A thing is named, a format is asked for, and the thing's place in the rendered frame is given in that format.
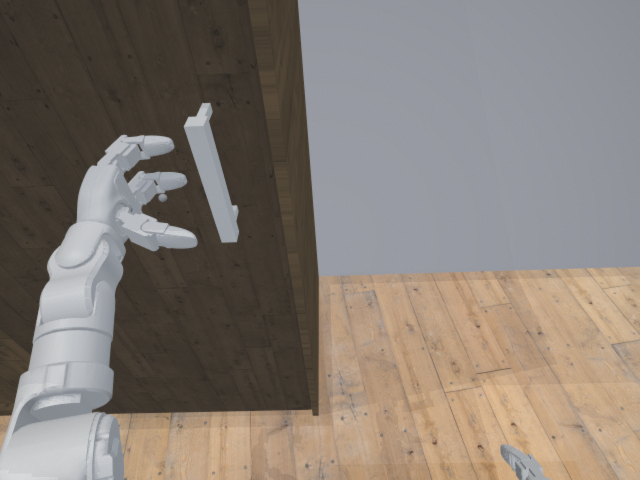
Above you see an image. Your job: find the handle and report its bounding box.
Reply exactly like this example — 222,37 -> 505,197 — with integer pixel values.
184,103 -> 239,243

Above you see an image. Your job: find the robot left upper arm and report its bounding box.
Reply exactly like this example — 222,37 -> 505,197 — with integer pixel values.
0,412 -> 124,480

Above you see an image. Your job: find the robot left hand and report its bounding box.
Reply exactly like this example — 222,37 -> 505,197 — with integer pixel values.
76,135 -> 198,251

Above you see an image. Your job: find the left robot forearm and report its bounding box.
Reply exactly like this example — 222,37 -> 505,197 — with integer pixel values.
0,221 -> 126,470

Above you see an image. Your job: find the robot right hand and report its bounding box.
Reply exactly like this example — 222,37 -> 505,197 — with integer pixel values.
500,444 -> 552,480

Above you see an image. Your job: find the wardrobe door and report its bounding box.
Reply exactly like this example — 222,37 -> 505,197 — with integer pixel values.
0,330 -> 31,403
0,0 -> 311,414

